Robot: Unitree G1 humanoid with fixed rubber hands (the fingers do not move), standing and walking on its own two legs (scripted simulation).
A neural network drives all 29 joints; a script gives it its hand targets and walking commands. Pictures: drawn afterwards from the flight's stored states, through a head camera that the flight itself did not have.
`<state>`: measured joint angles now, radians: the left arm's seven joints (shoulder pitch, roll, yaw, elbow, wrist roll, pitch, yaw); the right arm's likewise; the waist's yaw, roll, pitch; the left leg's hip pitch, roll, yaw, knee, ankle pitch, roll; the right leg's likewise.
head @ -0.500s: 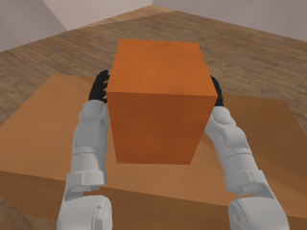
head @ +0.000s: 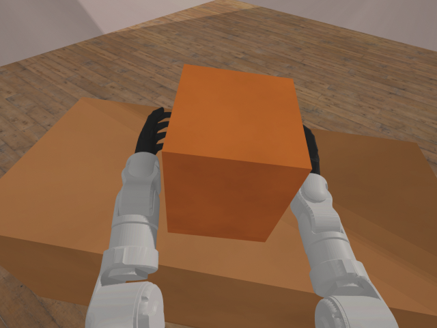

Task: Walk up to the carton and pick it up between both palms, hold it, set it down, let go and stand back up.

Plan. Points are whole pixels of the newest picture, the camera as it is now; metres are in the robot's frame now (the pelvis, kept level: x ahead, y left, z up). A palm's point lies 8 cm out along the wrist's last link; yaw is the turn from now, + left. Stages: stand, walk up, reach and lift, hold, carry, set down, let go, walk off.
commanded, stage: set down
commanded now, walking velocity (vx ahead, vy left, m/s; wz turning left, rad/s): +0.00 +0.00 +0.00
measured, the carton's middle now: (227, 159) +0.38 -0.01 +0.12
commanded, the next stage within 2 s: none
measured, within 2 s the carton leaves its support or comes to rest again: neither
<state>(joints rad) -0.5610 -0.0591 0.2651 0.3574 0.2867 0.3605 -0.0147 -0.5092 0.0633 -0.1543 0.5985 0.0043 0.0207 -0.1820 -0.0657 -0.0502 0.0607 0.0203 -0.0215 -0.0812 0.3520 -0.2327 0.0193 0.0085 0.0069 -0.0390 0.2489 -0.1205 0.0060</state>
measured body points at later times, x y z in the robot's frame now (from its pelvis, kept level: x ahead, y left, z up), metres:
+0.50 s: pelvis +0.02 +0.01 +0.00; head +0.01 +0.04 +0.45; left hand +0.41 +0.13 +0.11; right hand +0.37 -0.17 +0.10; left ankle -0.02 +0.11 -0.75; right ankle +0.02 -0.12 -0.75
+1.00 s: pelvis +0.02 +0.00 +0.00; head +0.02 +0.03 +0.45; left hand +0.42 +0.11 +0.08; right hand +0.37 -0.18 +0.07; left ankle -0.02 +0.11 -0.75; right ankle +0.02 -0.12 -0.75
